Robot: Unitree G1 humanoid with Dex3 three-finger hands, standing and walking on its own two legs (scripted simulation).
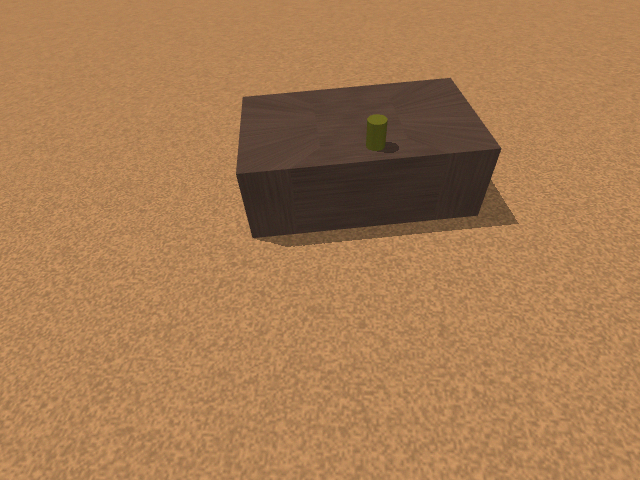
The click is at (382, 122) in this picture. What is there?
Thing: squat round
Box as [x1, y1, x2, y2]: [366, 114, 387, 150]
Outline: 374,114 367,118 366,146 372,150 379,150 384,147 387,119 383,115
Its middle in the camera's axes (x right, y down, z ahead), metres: +0.23 -0.43 +1.51
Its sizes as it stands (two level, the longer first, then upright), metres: 0.077 0.077 0.116
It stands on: a support 0.36 m high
